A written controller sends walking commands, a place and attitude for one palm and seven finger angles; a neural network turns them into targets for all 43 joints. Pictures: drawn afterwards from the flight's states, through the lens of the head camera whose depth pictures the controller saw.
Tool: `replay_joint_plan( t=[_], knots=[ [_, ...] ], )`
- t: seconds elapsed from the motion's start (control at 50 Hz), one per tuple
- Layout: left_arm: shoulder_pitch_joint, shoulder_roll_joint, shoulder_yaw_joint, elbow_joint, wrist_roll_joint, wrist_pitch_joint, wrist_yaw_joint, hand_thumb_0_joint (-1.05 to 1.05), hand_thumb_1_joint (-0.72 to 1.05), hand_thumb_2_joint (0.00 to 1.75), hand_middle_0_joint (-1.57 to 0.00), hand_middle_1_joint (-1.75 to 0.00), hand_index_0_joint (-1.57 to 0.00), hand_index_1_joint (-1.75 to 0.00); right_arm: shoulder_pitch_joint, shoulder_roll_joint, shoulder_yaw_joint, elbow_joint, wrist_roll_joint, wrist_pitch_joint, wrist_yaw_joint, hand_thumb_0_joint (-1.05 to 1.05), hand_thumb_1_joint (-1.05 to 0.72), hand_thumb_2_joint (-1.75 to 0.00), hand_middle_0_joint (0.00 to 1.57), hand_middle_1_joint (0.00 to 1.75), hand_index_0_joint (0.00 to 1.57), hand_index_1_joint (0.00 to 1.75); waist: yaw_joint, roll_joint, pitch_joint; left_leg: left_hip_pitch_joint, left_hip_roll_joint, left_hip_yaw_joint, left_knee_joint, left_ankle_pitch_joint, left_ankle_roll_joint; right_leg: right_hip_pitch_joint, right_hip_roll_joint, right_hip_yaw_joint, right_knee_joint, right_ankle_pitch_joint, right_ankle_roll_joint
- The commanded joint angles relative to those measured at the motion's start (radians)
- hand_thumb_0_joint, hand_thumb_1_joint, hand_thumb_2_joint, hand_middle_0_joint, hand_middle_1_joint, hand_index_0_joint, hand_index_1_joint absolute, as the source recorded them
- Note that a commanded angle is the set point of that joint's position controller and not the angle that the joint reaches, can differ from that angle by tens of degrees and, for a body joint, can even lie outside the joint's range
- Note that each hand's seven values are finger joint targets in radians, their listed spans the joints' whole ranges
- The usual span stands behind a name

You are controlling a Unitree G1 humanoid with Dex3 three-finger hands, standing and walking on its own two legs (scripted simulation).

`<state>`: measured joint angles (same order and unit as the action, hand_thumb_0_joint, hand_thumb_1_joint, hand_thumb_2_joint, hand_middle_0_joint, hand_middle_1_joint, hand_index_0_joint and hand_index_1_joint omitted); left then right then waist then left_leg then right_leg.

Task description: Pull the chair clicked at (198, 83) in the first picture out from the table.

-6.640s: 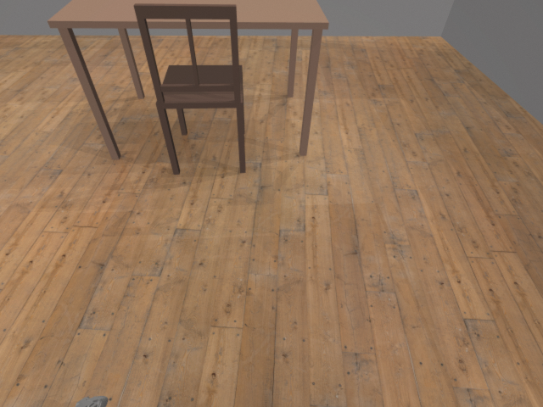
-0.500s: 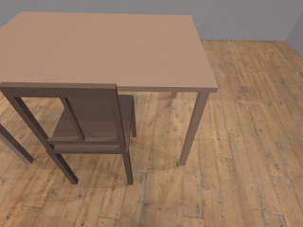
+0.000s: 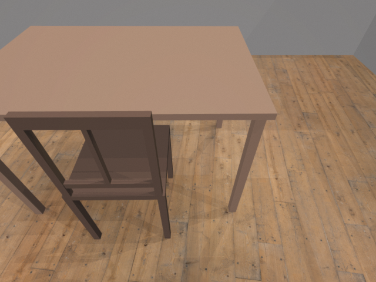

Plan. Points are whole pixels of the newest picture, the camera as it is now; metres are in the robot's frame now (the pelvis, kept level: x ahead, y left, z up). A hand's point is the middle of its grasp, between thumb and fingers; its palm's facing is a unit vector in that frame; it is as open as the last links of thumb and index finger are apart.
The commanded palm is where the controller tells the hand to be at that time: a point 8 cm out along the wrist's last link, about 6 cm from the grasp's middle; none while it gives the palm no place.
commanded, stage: look again from close up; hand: left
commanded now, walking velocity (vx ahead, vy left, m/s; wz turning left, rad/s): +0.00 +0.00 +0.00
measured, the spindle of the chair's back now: (98, 158) +0.50 +0.33 -0.10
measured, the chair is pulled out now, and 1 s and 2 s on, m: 0.00 0.00 0.00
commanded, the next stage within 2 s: shuffle to correct the standing spot in 1.22 s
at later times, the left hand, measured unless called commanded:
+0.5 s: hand out of the picture -0.01 +0.16 -0.17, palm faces +0.03 -0.98 -0.18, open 7.3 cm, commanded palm none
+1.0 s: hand out of the picture -0.02 +0.14 -0.17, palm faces +0.04 -0.99 -0.16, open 7.3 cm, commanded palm none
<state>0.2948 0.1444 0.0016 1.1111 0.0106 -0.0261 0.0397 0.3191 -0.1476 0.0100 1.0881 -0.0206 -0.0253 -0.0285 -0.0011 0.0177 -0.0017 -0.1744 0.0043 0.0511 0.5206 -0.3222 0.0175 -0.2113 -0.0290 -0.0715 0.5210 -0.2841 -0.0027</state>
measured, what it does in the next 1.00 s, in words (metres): stands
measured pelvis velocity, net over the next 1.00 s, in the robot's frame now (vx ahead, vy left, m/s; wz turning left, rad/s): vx -0.01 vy -0.02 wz -0.01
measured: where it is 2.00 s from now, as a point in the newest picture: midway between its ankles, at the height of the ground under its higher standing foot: outside the picture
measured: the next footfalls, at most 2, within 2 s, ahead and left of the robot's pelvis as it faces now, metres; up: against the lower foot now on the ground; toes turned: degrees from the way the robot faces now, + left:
right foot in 1.98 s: +0.11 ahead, -0.06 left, +0.00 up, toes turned -6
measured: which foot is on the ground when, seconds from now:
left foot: down 0.00-1.00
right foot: down 0.00-1.00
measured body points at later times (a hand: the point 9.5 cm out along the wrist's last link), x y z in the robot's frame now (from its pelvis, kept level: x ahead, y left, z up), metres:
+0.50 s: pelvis +0.00 +0.00 +0.00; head +0.00 +0.00 +0.45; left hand -0.01 +0.22 -0.16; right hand -0.01 -0.21 -0.16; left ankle -0.03 +0.10 -0.74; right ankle +0.00 -0.12 -0.74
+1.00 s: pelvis -0.01 -0.02 +0.00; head -0.01 -0.02 +0.45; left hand -0.02 +0.19 -0.16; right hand -0.02 -0.22 -0.16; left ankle -0.03 +0.10 -0.74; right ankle +0.00 -0.12 -0.74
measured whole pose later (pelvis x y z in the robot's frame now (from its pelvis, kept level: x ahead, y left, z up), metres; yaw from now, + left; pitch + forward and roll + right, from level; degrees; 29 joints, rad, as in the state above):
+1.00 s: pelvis -0.01 -0.02 +0.00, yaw -1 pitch -2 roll +0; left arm 0.32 0.12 0.00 1.12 0.01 -0.02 0.04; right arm 0.30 -0.11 0.01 1.15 -0.02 -0.02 -0.03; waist 0.01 -0.01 0.02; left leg -0.15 0.03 0.06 0.46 -0.28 -0.01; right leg -0.21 0.00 -0.07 0.48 -0.25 -0.03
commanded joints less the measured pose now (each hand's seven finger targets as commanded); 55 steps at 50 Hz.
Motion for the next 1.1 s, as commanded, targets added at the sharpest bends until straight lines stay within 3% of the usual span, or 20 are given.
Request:
replay_joint_plan(
  t=[0.0,0.24,0.74,1.08],
  knots=[
    [0.059,0.084,0.008,-0.034,-0.002,-0.005,-0.001,0.00,0.90,0.90,-0.20,-0.30,-0.20,-0.30,0.048,-0.090,-0.009,-0.026,0.006,-0.018,-0.006,0.00,-0.90,-0.90,0.20,0.30,0.20,0.30,0.005,-0.009,0.088,-0.077,0.102,-0.094,-0.140,0.246,0.022,0.015,-0.074,0.083,-0.072,0.180,-0.034],
    [0.053,0.091,0.013,-0.038,0.000,0.004,-0.001,0.00,0.90,0.90,-0.20,-0.30,-0.20,-0.30,0.039,-0.094,-0.008,0.003,0.007,-0.020,-0.008,0.00,-0.90,-0.90,0.20,0.30,0.20,0.30,0.008,0.011,0.080,-0.053,0.102,-0.094,-0.177,0.223,0.024,0.033,-0.073,0.086,-0.085,0.172,-0.027],
    [0.091,0.068,0.010,-0.019,0.002,-0.001,-0.001,0.00,0.90,0.90,-0.20,-0.30,-0.20,-0.30,0.043,-0.057,-0.008,0.040,0.010,-0.007,-0.007,0.00,-0.90,-0.90,0.20,0.30,0.20,0.30,0.004,-0.026,0.102,-0.048,0.094,-0.067,-0.165,0.121,0.014,-0.009,-0.079,0.117,-0.137,0.125,-0.037],
    [0.094,0.063,0.014,-0.026,0.000,-0.004,-0.003,0.00,0.90,0.90,-0.20,-0.30,-0.20,-0.30,0.063,-0.041,-0.008,0.047,0.008,-0.005,-0.007,0.00,-0.90,-0.90,0.20,0.30,0.20,0.30,0.005,-0.013,0.093,-0.054,0.093,-0.064,-0.158,0.134,0.007,-0.004,-0.077,0.120,-0.149,0.124,-0.043]
  ],
)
